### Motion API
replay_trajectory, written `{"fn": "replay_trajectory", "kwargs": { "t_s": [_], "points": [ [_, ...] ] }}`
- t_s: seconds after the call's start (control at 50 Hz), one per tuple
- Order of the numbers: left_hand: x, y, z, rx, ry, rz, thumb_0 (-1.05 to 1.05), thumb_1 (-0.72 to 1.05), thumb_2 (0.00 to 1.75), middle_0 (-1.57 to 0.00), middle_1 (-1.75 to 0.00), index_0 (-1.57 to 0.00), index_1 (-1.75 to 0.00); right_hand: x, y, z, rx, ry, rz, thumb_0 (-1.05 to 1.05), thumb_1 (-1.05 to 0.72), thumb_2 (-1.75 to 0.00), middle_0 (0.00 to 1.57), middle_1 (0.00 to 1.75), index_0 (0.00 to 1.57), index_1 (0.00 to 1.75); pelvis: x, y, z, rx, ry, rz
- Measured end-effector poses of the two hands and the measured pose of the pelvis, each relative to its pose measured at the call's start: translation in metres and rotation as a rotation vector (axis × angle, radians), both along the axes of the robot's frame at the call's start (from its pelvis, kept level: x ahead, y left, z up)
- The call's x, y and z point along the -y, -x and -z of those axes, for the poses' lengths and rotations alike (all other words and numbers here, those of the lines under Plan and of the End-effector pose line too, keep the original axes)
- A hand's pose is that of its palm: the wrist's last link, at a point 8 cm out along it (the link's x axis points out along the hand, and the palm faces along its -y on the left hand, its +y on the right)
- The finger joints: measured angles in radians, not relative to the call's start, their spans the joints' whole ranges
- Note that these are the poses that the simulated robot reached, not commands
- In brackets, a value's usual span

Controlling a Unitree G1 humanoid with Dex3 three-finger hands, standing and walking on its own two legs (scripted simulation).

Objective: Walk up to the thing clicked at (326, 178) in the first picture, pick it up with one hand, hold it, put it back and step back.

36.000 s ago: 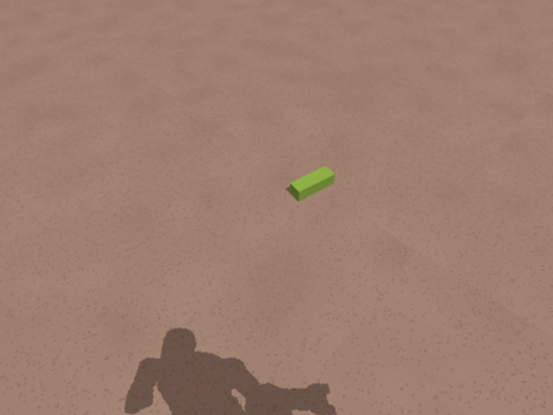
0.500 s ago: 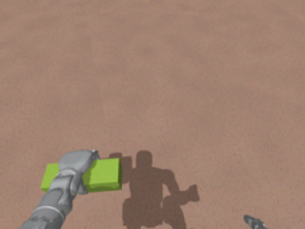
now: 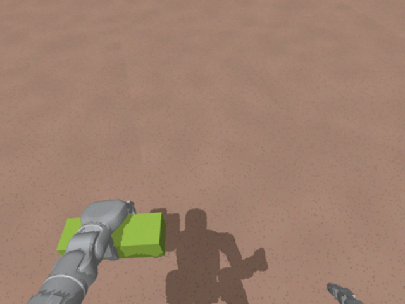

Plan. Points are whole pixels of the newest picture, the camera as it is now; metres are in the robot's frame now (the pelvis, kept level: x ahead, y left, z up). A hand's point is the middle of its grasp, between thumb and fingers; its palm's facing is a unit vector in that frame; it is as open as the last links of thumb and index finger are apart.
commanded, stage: hold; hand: left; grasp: from above
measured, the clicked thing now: (115, 237) +0.30 +0.22 -0.10
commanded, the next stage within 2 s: crouch in 1.26 s
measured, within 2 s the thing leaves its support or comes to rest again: neither
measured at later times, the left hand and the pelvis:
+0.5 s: hand (110, 241) +0.27 +0.21 -0.05, palm faces -0.48 -0.05 -0.88, open 10.2 cm; pelvis -0.02 +0.00 +0.01, yaw +0 degrees
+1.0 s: hand (106, 244) +0.26 +0.21 -0.04, palm faces -0.49 -0.05 -0.87, open 10.3 cm; pelvis -0.02 +0.00 +0.01, yaw +0 degrees
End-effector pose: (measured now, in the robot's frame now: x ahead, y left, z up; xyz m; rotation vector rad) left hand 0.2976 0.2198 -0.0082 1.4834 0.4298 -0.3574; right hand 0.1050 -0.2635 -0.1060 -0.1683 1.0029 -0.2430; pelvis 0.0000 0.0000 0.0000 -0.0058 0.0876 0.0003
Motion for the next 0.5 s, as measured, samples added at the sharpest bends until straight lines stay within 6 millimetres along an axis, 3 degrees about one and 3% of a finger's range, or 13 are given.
{"fn": "replay_trajectory", "kwargs": {
  "t_s": [0.5],
  "points": [
    [0.007,0.022,-0.021,0.006,-0.001,0.014,0.01,-0.02,0.52,-0.63,-0.60,-0.67,-0.57,-0.001,-0.003,-0.010,0.060,-0.014,-0.028,0.01,-0.90,-0.89,0.20,0.30,0.20,0.30,0.005,0.016,-0.007,0.061,-0.006,0.000]
  ]
}}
